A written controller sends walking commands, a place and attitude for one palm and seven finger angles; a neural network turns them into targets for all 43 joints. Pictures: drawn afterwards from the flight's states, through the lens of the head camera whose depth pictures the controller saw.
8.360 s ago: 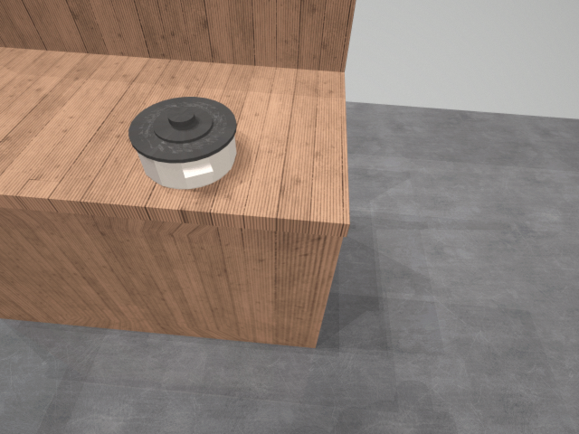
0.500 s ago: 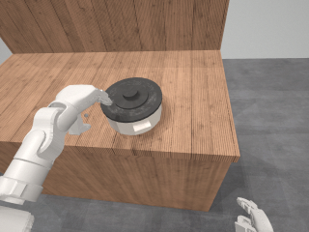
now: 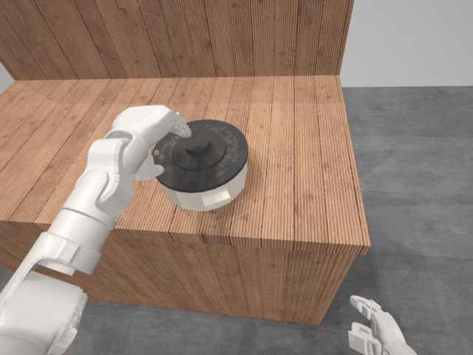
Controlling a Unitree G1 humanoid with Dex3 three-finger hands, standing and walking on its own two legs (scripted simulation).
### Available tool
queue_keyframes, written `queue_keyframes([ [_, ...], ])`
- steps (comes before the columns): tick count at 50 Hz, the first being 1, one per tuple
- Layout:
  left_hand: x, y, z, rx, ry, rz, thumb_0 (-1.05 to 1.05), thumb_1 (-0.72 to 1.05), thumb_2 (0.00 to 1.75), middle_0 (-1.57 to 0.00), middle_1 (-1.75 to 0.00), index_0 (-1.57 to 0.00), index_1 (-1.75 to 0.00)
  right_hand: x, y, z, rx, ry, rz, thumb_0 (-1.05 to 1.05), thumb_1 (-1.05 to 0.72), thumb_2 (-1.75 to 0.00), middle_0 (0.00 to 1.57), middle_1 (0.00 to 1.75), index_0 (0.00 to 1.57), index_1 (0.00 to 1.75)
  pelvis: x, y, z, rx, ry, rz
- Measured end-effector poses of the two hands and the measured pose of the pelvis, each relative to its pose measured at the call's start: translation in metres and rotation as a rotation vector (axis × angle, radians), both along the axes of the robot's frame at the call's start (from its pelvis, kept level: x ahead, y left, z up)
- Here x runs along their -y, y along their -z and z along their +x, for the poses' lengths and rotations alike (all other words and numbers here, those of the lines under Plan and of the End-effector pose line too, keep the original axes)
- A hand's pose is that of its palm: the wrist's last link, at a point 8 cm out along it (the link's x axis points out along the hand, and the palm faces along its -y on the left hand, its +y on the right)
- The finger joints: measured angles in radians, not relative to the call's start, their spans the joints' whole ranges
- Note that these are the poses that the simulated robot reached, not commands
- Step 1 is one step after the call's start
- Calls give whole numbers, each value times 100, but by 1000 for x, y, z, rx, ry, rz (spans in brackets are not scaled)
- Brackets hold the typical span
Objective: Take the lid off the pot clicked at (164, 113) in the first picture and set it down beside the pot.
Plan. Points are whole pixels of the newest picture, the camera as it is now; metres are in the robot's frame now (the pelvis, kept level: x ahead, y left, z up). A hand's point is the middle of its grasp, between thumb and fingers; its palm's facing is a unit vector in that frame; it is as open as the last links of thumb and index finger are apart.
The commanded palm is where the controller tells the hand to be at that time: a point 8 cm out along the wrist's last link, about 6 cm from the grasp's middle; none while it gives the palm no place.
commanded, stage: move the open hand above the knob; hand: left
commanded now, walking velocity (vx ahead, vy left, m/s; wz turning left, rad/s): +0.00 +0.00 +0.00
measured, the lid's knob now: (197, 144) +0.50 +0.11 +0.07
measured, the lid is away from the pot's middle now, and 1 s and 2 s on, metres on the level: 0.00 0.00 0.00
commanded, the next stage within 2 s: lower the open fingers around the knob in 1.20 s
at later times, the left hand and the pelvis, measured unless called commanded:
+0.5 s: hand (189, 124) +0.47 +0.10 +0.15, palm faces -0.28 -0.06 -0.96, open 10.2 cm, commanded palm +0.46 +0.12 +0.21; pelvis +0.00 +0.00 +0.00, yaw -2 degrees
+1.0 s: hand (182, 134) +0.46 +0.12 +0.14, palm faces -0.30 -0.02 -0.95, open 10.2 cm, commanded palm +0.46 +0.12 +0.21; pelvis +0.00 +0.00 +0.00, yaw -1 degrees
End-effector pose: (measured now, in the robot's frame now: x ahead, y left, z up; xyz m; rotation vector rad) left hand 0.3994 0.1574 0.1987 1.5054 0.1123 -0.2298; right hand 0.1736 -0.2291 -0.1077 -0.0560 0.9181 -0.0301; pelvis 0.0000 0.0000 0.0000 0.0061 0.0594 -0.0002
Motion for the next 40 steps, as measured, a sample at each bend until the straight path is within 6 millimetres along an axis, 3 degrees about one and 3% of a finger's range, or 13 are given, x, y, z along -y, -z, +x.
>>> queue_keyframes([
  [4,10,8,8,-40,9,20,0,-32,145,-84,-8,-84,-8,2,4,-10,-31,17,-9,1,-90,-90,20,30,20,30,0,1,-1,1,0,0],
  [9,24,-2,21,-20,47,15,0,-32,145,-85,-8,-84,-8,9,8,-27,-62,50,-33,1,-90,-90,20,30,20,30,-1,1,-2,-3,3,-1],
  [15,27,3,43,-64,-21,20,0,-32,145,-84,-8,-84,-8,18,14,-56,-134,97,-46,1,-90,-90,20,30,19,30,-1,1,-4,-18,9,-1],
  [22,50,1,58,-76,47,16,0,-32,145,-85,-8,-84,-8,27,19,-90,-197,155,-82,1,-90,-90,20,30,19,30,-2,1,-2,-30,18,-2],
  [28,44,-6,74,-54,3,3,1,-32,145,-84,-8,-84,-8,32,20,-112,-230,206,-82,1,-90,-90,20,30,19,30,-2,0,4,-46,41,3],
  [33,41,4,68,-76,5,-4,0,-31,145,-84,-8,-84,-8,31,21,-111,-235,209,-68,1,-90,-90,20,30,19,30,-3,-1,7,-38,46,2],
  [40,35,1,61,-53,21,4,0,-32,145,-84,-8,-84,-8,29,15,-83,-169,177,-74,1,-90,-90,20,30,19,30,-3,-1,6,-29,32,0],
])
